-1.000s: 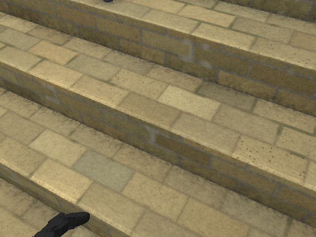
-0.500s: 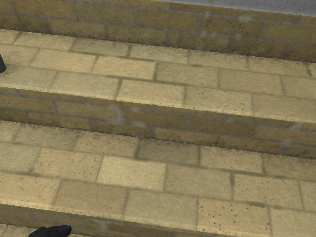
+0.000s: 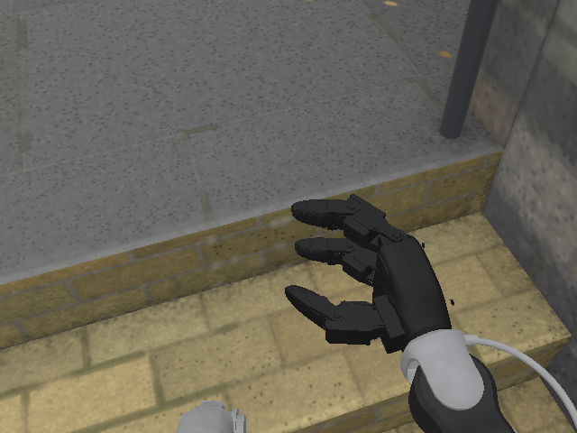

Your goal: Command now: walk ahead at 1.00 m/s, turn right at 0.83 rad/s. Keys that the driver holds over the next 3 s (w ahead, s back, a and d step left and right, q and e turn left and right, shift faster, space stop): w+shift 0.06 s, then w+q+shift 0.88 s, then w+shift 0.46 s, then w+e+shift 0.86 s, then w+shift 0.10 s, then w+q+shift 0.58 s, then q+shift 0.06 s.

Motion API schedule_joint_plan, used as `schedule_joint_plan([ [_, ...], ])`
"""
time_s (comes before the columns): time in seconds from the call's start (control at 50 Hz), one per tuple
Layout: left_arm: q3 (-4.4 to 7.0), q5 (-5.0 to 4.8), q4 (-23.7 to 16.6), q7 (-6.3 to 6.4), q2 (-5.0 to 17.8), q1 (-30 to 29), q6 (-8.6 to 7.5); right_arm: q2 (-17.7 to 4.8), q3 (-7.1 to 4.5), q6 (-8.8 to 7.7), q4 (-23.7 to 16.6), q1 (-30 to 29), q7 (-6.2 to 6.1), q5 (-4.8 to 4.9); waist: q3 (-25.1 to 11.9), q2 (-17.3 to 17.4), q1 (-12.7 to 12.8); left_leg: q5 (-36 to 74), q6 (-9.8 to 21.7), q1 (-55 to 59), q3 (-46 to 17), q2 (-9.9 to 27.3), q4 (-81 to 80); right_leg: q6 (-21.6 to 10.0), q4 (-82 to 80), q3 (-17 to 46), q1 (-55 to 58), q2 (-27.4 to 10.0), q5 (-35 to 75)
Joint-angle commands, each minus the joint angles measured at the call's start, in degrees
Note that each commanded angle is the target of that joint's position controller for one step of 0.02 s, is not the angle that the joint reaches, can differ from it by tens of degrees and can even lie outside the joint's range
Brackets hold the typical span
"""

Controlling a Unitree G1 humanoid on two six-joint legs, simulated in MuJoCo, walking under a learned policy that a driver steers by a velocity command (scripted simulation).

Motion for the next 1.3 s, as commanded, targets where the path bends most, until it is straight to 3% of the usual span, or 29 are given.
schedule_joint_plan([
  [0.02,8.51,1.84,-8.9,0.94,28.6,-20.8,-3.48,-27.2,-15.21,0.09,5.6,35.6,-4.05,3.03,-27.4,-7.2,-28.6,-10.8,1.1,77.5,-7.3,-2.8,-26.4,-1.9,21.9,5.6,-21.2,-7.4,107.9],
  [0.04,7.53,3.4,-12.5,1.08,23.6,-27.2,-4.15,-34.2,-17.0,0.51,14.7,49.5,-2.74,3.32,-31.2,7.6,-28.4,-16.8,3.8,82.8,-19.5,-0.6,-41.2,-1.6,43.0,3.2,-18.1,-3.2,82.2],
  [0.06,3.32,4.99,-17.6,-0.55,6.5,-29.5,-4.93,-33.8,-16.19,2.23,22.6,52.2,-2.89,3.25,-19.9,41.4,-19.1,-13.0,10.5,81.7,-48.8,8.8,-64.4,-1.6,65.6,-0.1,-39.1,8.8,10.3],
  [0.08,1.95,5.62,-18.5,-3.04,3.4,-21.6,-5.66,-25.3,-14.85,3.9,20.6,39.6,-4.13,3.27,-12.6,37.0,-11.5,-30.8,16.7,73.5,-72.9,15.9,-77.7,-2.5,88.9,1.9,-52.1,7.0,6.4],
  [0.14,-2.57,6.54,-25.3,-6.0,-4.8,-25.9,-4.58,-3.5,-9.46,4.55,28.2,28.0,-2.37,3.15,9.4,6.8,1.6,-22.8,12.6,43.9,-45.5,10.2,-70.8,-4.1,102.3,-6.4,-60.0,0.4,2.2],
  [0.34,-7.2,5.4,-33.6,-1.45,-0.9,-42.7,-4.08,-22.1,-13.47,5.44,32.3,37.7,-1.72,5.53,-1.8,3.9,0.2,24.3,11.0,40.5,-19.2,5.1,-80.7,6.0,55.1,-26.6,-32.9,-9.3,1.4],
  [0.38,-3.82,5.84,-35.3,-1.16,4.0,-43.0,-7.06,-22.1,-13.69,7.14,34.8,45.3,-1.18,4.66,-8.7,9.7,0.9,80.5,5.9,61.1,-14.8,-1.6,-59.1,6.6,34.6,-27.7,-19.9,-3.7,-17.0],
  [0.42,2.93,1.74,-25.3,-0.64,16.0,-17.9,-6.49,-27.2,-16.22,5.89,27.4,28.2,-1.72,4.92,-14.8,15.5,12.4,75.0,2.8,62.0,-20.7,-0.8,-32.9,4.5,-3.8,-15.0,3.5,-8.0,12.8],
  [0.44,3.42,0.57,-16.2,0.06,16.2,-12.2,-4.51,-19.1,-14.68,4.82,21.8,22.2,-0.68,3.22,-7.8,2.9,7.9,25.8,2.3,45.4,-16.6,-3.5,-18.2,5.8,-14.0,-13.2,13.3,-15.1,36.7],
  [0.46,3.01,3.39,-10.2,0.24,14.1,-6.2,-3.47,-11.6,-13.37,3.24,18.8,17.2,-0.01,2.95,4.3,-9.2,6.4,-8.6,2.3,6.5,-11.8,-9.7,11.3,8.0,0.5,-13.2,30.5,-18.9,82.0],
  [0.48,3.01,7.83,-7.2,-0.36,11.1,-0.3,-2.82,-9.0,-12.76,2.14,16.3,20.5,0.45,5.16,-2.3,-15.1,6.1,-17.8,2.0,-14.5,-9.2,-10.6,37.9,3.8,20.6,-11.0,43.7,-29.1,119.4],
  [0.56,3.6,4.64,0.3,1.82,5.3,-12.7,-1.46,3.9,-5.21,6.88,0.0,3.7,0.8,7.65,3.4,-9.7,-3.3,-22.4,0.7,-27.5,-8.1,3.9,44.6,3.7,-2.2,-17.4,22.6,-27.7,41.8],
  [0.6,2.04,3.47,-6.3,3.22,9.5,-46.7,-0.63,-8.9,-6.66,5.99,-4.4,12.0,3.32,4.91,7.9,-6.3,-21.0,-19.9,1.1,23.2,-1.9,5.2,-4.3,8.7,-14.6,-35.5,-24.3,-16.4,65.2],
  [0.62,3.8,5.04,-5.3,5.18,14.0,-42.6,-2.72,-19.4,-11.34,5.33,4.4,23.7,2.67,1.12,-5.6,-2.9,-23.7,4.6,-1.6,58.7,9.4,-10.7,5.5,3.0,-9.4,-32.8,-33.2,-13.9,113.4],
  [0.66,8.86,1.51,-8.6,2.97,31.9,-41.0,-3.66,-28.5,-17.39,8.04,13.2,47.7,-0.05,2.32,-20.6,-5.7,-32.7,-0.8,0.1,72.8,2.7,-10.1,-11.6,-2.4,18.3,-25.7,-14.2,-22.5,149.2],
  [0.68,7.62,-2.55,-14.0,3.12,24.5,-33.5,-4.11,-28.2,-17.42,7.16,16.8,45.0,-0.17,2.39,-23.6,16.1,-26.3,1.4,11.4,93.7,-13.1,-5.6,-33.1,3.7,53.0,-18.2,-36.5,-13.0,105.6],
  [0.7,5.26,-1.38,-13.3,-0.52,18.7,-23.0,-5.44,-30.1,-17.47,7.61,13.7,34.4,-2.52,3.33,-33.2,38.3,-13.6,-3.6,20.7,95.6,-48.2,8.3,-63.5,5.0,82.1,-10.2,-39.8,-0.4,11.3],
  [0.72,5.13,1.75,-11.5,-3.43,16.4,-13.0,-7.28,-25.8,-16.26,7.07,15.0,28.9,-2.37,3.53,-43.0,39.8,-6.2,-7.5,19.1,100.4,-50.9,12.3,-59.1,1.7,95.6,-1.3,-44.6,-1.3,7.5],
  [0.76,0.13,6.33,-17.4,-2.99,1.5,-32.4,-8.27,-21.8,-16.12,9.81,21.3,36.8,4.4,6.44,-21.4,12.0,-8.1,21.4,12.2,82.4,-22.1,1.7,-49.0,0.5,107.8,-13.7,-52.8,-3.2,-7.3],
  [0.8,-3.14,5.1,-27.9,-2.47,-1.1,-43.7,-8.01,-18.0,-16.02,8.5,24.0,43.6,2.98,4.3,-1.8,12.3,-10.7,11.1,16.3,71.5,-35.7,1.4,-62.2,3.5,117.4,-15.3,-68.5,-1.6,-17.3],
  [0.9,-4.1,2.48,-36.3,2.34,-3.1,-39.2,-3.71,-18.8,-14.76,6.97,26.8,36.2,1.12,5.49,13.4,10.3,0.0,7.0,11.7,53.6,-33.8,5.6,-75.9,6.6,124.3,-16.7,-80.5,-4.3,-25.6],
  [0.96,-3.87,4.2,-38.7,4.71,1.0,-39.8,-3.43,-22.1,-15.84,8.12,22.3,22.5,0.33,5.2,7.8,9.6,7.9,9.1,8.1,15.3,-19.0,0.7,-90.8,8.2,76.4,-23.5,-35.9,-7.2,-3.1],
  [1.04,2.87,1.98,-32.5,9.31,7.4,-21.5,-2.32,-32.3,-20.31,7.61,26.8,29.8,0.74,6.19,-11.6,22.9,15.2,74.7,5.0,49.9,-16.0,5.9,-75.6,11.2,64.8,-24.3,-12.6,-0.7,-24.3],
  [1.06,4.76,1.79,-31.8,7.15,11.4,-17.3,-1.78,-29.9,-19.15,8.02,28.4,31.8,-0.46,5.13,-10.3,21.7,17.2,82.0,4.3,59.2,-14.3,5.8,-60.8,8.8,52.2,-18.2,-14.6,-1.5,-33.5],
  [1.08,5.46,1.98,-27.8,4.17,15.7,-8.3,-2.77,-22.6,-17.47,8.61,24.6,27.1,-1.29,2.47,-5.5,1.7,18.6,73.9,4.7,49.4,-13.2,6.0,-32.7,2.1,35.1,1.3,-13.4,-8.8,-41.4],
  [1.1,3.49,2.96,-18.7,1.68,17.0,0.3,-2.37,-17.5,-15.75,9.07,20.6,14.9,1.03,0.58,-1.1,-27.2,16.5,11.6,6.7,36.6,-10.7,-2.7,-10.5,-0.5,12.1,13.9,-14.9,-6.1,-41.0],
  [1.12,2.94,1.59,-20.7,1.69,14.2,-10.7,-3.36,-18.9,-17.33,9.47,15.1,16.5,0.93,2.89,1.2,-27.6,8.1,9.6,6.7,23.3,-20.5,-9.6,13.3,-4.5,-10.5,50.4,-20.7,-17.3,-70.6],
  [1.14,1.79,-4.04,-23.3,0.23,8.6,-23.0,-3.32,-14.3,-15.89,10.3,15.5,20.7,0.03,3.04,10.4,-17.2,2.7,14.1,4.5,12.3,-14.6,-6.9,24.1,-7.5,-10.6,52.7,-25.0,-22.2,-70.1],
  [1.3,2.62,2.2,-10.9,2.78,8.2,-17.7,0.21,-9.0,-13.97,10.27,20.4,33.4,-1.29,5.43,5.0,-5.7,-7.0,13.2,-2.7,18.4,-6.9,-1.1,1.2,0.2,1.6,-5.3,-28.4,-16.6,-26.2],
])
Next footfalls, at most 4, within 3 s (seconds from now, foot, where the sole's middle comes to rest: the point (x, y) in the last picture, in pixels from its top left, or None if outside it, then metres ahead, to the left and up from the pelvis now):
0.04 left None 0.20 0.15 -0.61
0.46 right None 0.32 -0.22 -0.62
0.74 left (281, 323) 0.57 0.07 -0.43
1.08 right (351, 110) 0.96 -0.08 -0.25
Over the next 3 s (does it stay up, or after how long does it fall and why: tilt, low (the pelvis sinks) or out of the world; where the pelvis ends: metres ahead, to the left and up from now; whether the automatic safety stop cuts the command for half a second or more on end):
stays up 1.90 0.48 0.50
